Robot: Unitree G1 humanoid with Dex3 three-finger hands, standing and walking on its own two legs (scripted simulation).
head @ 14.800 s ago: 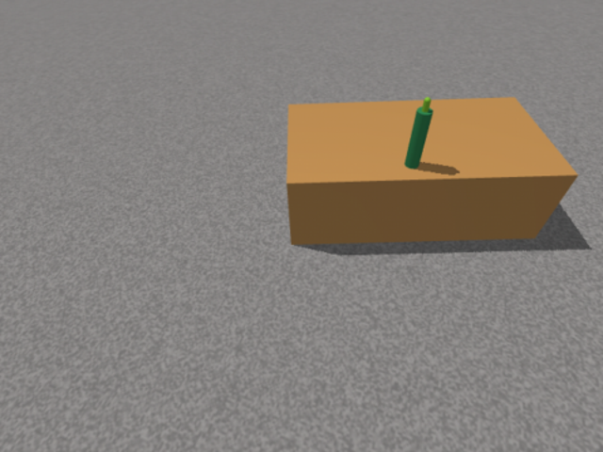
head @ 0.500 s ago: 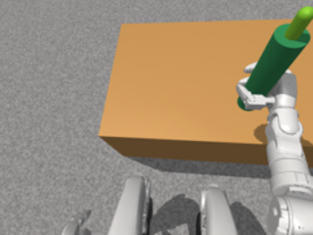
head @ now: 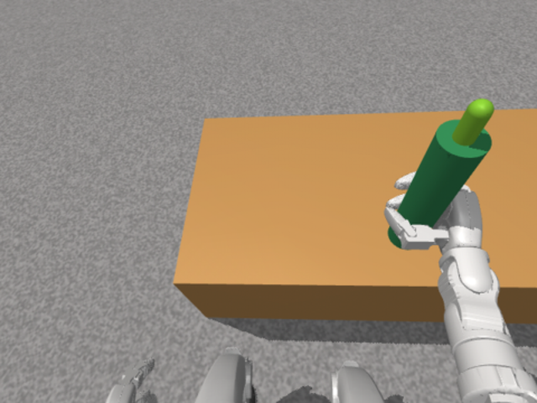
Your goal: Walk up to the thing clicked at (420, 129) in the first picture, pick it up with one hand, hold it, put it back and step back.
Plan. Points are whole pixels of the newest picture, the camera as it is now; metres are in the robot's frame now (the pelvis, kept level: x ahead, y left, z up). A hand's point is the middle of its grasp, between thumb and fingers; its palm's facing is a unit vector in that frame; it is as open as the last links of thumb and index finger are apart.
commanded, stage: lift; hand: right
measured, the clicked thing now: (433, 187) +0.39 -0.17 +0.10
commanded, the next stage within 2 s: hold in 0.70 s
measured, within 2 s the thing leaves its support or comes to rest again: neither
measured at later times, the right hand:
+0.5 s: hand (424, 208) +0.37 -0.16 +0.08, palm faces +0.06 +1.00 -0.01, open 7.1 cm
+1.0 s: hand (434, 207) +0.36 -0.17 +0.10, palm faces +0.06 +1.00 +0.00, open 7.1 cm
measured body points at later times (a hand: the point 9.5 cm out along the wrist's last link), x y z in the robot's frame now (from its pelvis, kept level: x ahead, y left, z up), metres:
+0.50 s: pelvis +0.01 +0.00 +0.04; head +0.08 -0.01 +0.49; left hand +0.13 +0.25 -0.07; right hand +0.36 -0.22 +0.09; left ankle +0.06 +0.15 -0.64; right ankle +0.02 -0.13 -0.64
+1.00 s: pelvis +0.02 +0.00 +0.06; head +0.07 -0.01 +0.50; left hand +0.15 +0.25 -0.05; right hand +0.35 -0.22 +0.11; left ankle +0.06 +0.15 -0.64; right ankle +0.02 -0.13 -0.64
